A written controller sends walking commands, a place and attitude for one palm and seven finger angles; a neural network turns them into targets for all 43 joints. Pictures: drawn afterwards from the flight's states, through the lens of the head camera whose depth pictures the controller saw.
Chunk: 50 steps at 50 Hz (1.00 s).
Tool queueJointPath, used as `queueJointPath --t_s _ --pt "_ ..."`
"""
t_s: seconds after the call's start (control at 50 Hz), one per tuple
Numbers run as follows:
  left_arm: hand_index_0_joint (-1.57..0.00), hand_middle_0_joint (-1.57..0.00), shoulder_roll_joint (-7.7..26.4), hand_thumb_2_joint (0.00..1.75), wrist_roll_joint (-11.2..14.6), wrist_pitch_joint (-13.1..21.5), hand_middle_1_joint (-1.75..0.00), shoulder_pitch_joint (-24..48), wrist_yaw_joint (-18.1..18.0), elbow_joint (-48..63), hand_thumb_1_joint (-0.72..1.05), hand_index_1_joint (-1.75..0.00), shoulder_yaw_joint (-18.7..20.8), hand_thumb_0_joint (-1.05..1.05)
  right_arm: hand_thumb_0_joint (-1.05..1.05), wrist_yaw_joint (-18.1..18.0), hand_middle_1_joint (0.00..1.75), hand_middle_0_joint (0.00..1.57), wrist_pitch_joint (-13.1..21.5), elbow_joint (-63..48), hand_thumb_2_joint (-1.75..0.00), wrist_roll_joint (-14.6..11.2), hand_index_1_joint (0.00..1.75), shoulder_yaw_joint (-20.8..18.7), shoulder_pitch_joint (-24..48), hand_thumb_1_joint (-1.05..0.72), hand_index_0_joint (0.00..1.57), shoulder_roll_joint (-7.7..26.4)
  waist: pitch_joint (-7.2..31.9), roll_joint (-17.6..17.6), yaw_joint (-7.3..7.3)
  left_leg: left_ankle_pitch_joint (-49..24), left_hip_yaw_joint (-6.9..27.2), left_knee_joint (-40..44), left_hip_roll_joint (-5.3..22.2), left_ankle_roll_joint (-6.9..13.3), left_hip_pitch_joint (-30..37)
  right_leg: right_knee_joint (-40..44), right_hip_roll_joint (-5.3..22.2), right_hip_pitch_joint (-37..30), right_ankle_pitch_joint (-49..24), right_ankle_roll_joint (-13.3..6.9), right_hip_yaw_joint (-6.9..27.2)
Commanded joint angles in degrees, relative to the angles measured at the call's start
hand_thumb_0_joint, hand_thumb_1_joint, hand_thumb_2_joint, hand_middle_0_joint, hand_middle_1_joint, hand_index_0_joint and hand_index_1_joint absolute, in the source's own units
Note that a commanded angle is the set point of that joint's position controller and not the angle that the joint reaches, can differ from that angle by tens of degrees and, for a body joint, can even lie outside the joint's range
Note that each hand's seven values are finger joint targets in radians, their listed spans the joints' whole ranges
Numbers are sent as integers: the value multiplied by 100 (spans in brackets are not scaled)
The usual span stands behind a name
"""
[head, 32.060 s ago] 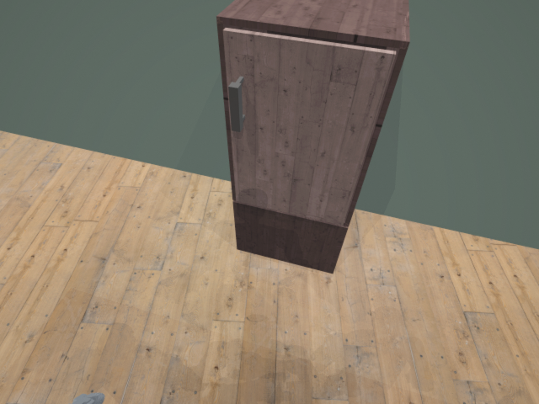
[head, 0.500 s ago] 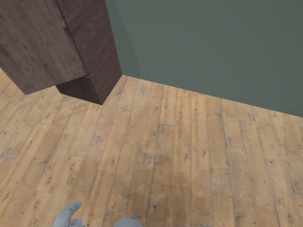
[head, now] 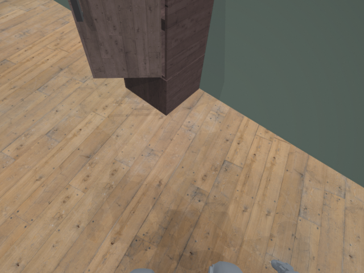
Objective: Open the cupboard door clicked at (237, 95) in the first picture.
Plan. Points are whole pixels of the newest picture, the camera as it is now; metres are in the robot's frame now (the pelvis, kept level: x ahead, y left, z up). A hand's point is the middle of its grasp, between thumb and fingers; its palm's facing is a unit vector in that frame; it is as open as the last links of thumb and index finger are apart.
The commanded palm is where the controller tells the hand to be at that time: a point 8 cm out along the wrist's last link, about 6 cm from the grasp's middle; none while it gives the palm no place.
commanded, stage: turn to face it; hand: left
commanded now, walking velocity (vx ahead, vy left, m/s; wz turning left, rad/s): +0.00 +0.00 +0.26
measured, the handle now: (76, 2) +1.05 +0.54 +0.02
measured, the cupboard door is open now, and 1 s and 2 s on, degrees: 46 46 46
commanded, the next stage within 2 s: take the last steps up to it in 0.22 s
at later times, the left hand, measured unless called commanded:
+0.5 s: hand out of the picture +0.02 +0.15 -0.15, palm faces +0.21 -0.95 -0.22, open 7.3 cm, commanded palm none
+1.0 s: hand (77, 266) +0.13 +0.25 -0.16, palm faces +0.25 -0.95 -0.20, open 7.4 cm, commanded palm none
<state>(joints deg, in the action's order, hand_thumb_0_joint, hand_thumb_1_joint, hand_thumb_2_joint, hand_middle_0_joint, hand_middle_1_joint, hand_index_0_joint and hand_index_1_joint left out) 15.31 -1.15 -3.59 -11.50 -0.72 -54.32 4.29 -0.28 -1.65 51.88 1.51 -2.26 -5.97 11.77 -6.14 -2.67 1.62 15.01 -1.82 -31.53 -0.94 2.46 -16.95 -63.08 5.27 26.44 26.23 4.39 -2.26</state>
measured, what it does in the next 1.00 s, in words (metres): walks ahead: right foot, then left foot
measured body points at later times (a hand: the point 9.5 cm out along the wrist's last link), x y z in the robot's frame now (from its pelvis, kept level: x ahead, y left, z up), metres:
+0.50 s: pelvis +0.01 -0.04 +0.01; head +0.04 -0.04 +0.46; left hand +0.01 +0.20 -0.14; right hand +0.09 -0.28 -0.14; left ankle -0.03 +0.09 -0.67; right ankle +0.00 -0.15 -0.73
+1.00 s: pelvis +0.11 +0.05 +0.01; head +0.13 +0.06 +0.46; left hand +0.12 +0.30 -0.14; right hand +0.13 -0.17 -0.15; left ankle +0.02 +0.12 -0.73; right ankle +0.21 -0.04 -0.69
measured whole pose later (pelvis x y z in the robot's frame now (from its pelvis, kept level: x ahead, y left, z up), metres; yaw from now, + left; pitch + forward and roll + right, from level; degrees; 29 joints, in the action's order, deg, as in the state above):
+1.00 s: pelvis +0.11 +0.05 +0.01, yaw +13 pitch +0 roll +2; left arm 10.9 -1.6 -0.4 -9.4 1.2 -58.0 2.9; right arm -0.6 2.4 61.9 1.7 -1.4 -19.9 8.7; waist -3.1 -1.5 0.3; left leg 15.7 -5.9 -17.5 -3.3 3.3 -1.8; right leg -48.6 5.8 30.0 14.3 1.0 -4.9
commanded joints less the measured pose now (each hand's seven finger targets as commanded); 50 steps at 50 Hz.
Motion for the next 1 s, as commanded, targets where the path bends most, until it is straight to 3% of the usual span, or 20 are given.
queueJointPath --t_s 0.0,0.1,0.16,0.18,0.2,0.22,0.24,0.3,0.32,0.46,0.52,0.58,0.62,0.64,0.66,0.68,0.72,0.78,0.86,0.98 --pt "-20 -20 211 90 24 157 -30 14 21 408 90 -30 15 0 0 -98 30 20 119 -159 -90 -13 30 -246 -483 -90 20 1091 893 945 -244 -2361 1333 1239 1489 758 844 443 -11 118 -192 -4 107" --pt "-20 -20 123 90 41 186 -30 91 20 443 90 -30 -37 0 0 -69 30 20 55 -85 -90 18 30 -275 -448 -90 20 1110 806 1163 -267 -1598 1565 1234 1395 720 443 1799 -280 -631 -68 -87 -69" --pt "-20 -20 153 90 62 279 -30 -368 -10 288 90 -30 -23 0 0 -54 30 20 39 -62 -90 -28 30 -275 -289 -90 20 1015 924 1027 -31 -1462 1466 831 1129 469 93 3245 -400 -1634 -1001 -140 -162" --pt "-20 -20 305 90 52 335 -30 -510 -42 227 90 -30 6 0 0 -36 30 20 46 -46 -90 -71 30 -256 -292 -90 20 881 943 716 38 -1010 1320 509 874 222 -290 3972 -167 -2207 -1409 -200 65" --pt "-20 -20 670 90 -11 392 -30 -557 -92 205 90 -30 73 0 0 -2 30 20 46 -88 -90 -117 30 -223 -385 -90 20 570 896 -402 34 120 729 -277 281 -142 -1042 4499 875 -2631 -1435 -545 1188" --pt "-20 -20 1021 90 -47 400 -30 -528 -93 266 90 -30 119 0 0 37 30 20 15 -199 -90 -108 30 -195 -306 -90 20 426 650 -1256 67 1557 223 -1397 -220 -361 -1161 4904 1907 -2130 -1750 -1148 1942" --pt "-20 -20 856 90 -21 430 -30 -436 -118 308 90 -30 96 0 0 16 30 20 -71 -164 -90 -57 30 -259 -168 -90 20 581 570 -1236 86 1844 468 -2399 -27 -336 -1235 4877 1996 -1724 -2220 -1437 1945" --pt "-20 -20 448 90 15 455 -30 -66 -116 340 90 -30 -8 0 0 47 30 20 -137 157 -90 -70 30 -261 -323 -90 20 466 412 -715 -166 1076 427 -3402 106 -441 -1270 4551 1280 -1657 -3148 -1298 885" --pt "-20 -20 435 90 5 475 -30 -96 -115 332 90 -30 11 0 0 69 30 20 -130 206 -90 -74 30 -247 -427 -90 20 415 509 -691 -166 963 337 -3313 147 -473 -1292 4570 1269 -1848 -3069 -1216 711" --pt "-20 -20 561 90 -46 615 -30 -976 -46 -143 90 -30 161 0 0 195 30 20 10 86 -90 -29 30 -194 215 -90 20 282 313 -465 309 943 -10 -1858 351 -535 -1636 5002 1693 -2676 -1496 -1261 879" --pt "-20 -20 627 90 -72 633 -30 -1045 -14 -300 90 -30 192 0 0 244 30 20 67 3 -90 -43 30 -163 353 -90 20 247 278 -646 332 1002 -136 -1222 364 -472 -1364 4987 1801 -2589 -1259 -1261 774" --pt "-20 -20 733 90 -62 614 -30 -835 29 -335 90 -30 206 0 0 257 30 20 134 61 -90 -50 30 -127 18 -90 20 232 342 -671 107 629 -416 -246 188 -394 -330 4698 1628 -1964 -1185 -1061 362" --pt "-20 -20 678 90 -31 577 -30 -580 70 -333 90 -30 196 0 0 208 30 20 199 297 -90 -39 30 -148 -691 -90 20 377 480 -204 -263 112 -677 703 -19 -313 1174 4025 1192 -1041 -840 -732 -146" --pt "-20 -20 443 90 -5 536 -30 -453 108 -228 90 -30 149 0 0 127 30 20 237 444 -90 -11 30 -257 -1351 -90 20 821 705 797 -608 622 204 1024 638 -9 2177 2837 756 -137 -494 -505 -583" --pt "-20 -20 62 90 19 532 -30 -238 151 42 90 -30 57 0 0 59 30 20 251 569 -90 68 30 -403 -2089 -90 20 1397 834 2270 -903 944 2272 1648 2042 654 2706 1031 -27 1096 831 -222 -1061" --pt "-20 -20 48 90 -28 542 -30 318 126 255 90 -30 -14 0 0 -22 30 20 226 684 -90 59 30 -386 -2407 -90 20 1489 611 1664 -1025 940 2691 1932 2404 1103 2302 35 -14 1554 965 -373 -410" --pt "-20 -20 43 90 -34 527 -30 268 138 95 90 -30 -19 0 0 -76 30 20 294 472 -90 15 30 -241 -1657 -90 20 1007 415 1307 -585 1182 2204 2025 2070 1011 1521 -568 282 1537 117 -470 13" --pt "-20 -20 -62 90 -51 464 -30 -129 199 -188 90 -30 -57 0 0 -90 30 20 452 432 -90 -5 30 -96 -1306 -90 20 641 109 902 -228 -211 1195 2210 1577 782 1043 -262 298 1084 -762 -398 2" --pt "-20 -20 -121 90 -30 454 -30 14 189 -172 90 -30 -89 0 0 -94 30 20 545 654 -90 -27 30 -78 -1586 -90 20 533 302 624 -180 -1644 657 2124 1452 866 1442 604 216 896 -1118 -335 -104" --pt "-20 -20 -211 90 -6 459 -30 773 209 179 90 -30 -112 0 0 -87 30 20 525 920 -90 18 30 -64 -1876 -90 20 542 -79 667 -284 -1599 497 2054 1542 870 1191 2052 36 262 -1266 -410 -266"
